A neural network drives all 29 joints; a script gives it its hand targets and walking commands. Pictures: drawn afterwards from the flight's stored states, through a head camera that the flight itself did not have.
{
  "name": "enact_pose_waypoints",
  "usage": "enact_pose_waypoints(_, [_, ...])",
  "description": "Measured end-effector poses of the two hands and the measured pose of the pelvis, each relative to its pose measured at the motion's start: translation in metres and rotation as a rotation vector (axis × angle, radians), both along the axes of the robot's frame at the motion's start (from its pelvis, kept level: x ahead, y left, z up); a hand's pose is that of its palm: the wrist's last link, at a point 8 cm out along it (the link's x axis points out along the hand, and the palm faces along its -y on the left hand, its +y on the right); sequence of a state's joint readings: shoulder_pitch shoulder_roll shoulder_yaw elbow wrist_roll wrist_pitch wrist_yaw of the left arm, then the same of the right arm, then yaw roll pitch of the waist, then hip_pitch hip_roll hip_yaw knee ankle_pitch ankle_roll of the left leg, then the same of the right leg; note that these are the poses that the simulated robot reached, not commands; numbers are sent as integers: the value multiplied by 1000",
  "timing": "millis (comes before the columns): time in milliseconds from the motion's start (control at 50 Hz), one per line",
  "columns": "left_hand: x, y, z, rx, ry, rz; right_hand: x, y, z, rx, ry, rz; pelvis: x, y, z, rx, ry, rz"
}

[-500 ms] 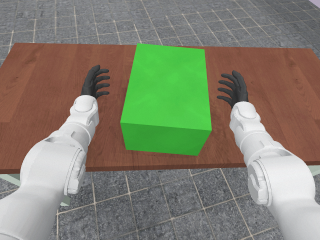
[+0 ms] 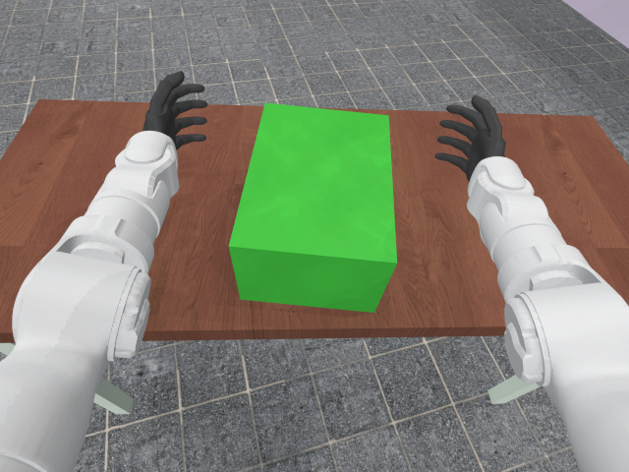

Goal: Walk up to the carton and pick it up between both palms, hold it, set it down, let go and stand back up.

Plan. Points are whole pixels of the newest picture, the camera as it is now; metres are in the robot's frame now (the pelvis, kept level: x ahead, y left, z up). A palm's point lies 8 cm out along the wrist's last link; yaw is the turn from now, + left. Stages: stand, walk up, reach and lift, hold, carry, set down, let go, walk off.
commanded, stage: set down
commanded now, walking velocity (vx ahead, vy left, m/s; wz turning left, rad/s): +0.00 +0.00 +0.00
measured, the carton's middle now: (317, 203) +0.49 +0.04 +0.02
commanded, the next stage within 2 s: none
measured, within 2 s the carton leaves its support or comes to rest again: neither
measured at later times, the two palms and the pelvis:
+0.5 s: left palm (143, 144) +0.43 +0.24 +0.16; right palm (493, 176) +0.45 -0.17 +0.15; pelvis +0.01 +0.00 +0.01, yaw +1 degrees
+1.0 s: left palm (123, 203) +0.36 +0.24 +0.14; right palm (489, 233) +0.39 -0.16 +0.13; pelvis -0.01 +0.00 +0.02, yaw +1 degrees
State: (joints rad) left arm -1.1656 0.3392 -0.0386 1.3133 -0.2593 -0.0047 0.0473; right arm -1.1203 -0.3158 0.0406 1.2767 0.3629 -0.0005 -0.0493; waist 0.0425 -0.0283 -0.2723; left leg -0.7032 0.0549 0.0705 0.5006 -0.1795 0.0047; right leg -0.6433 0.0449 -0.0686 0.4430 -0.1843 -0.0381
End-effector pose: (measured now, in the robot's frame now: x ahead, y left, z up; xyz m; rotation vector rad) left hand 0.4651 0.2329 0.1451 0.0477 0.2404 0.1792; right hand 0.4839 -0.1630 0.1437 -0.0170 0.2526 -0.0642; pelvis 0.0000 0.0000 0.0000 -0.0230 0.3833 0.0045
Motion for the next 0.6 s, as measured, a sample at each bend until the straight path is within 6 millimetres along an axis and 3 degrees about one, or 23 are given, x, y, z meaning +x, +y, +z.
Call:
enact_pose_waypoints(120, [-4,8,21,2,-2,15,1,2,25,7,-15,4,4,-4,7,9,-54,0])
enact_pose_waypoints(280, [-10,12,35,1,11,12,-4,5,33,16,1,-4,7,-5,11,8,-103,10])
enact_pose_waypoints(400, [-19,9,30,3,18,-4,-18,4,24,25,7,-8,8,-4,14,7,-150,9])
enact_pose_waypoints(600, [-48,8,2,-5,54,-2,-50,-7,-7,33,28,-23,4,-2,16,7,-206,5])
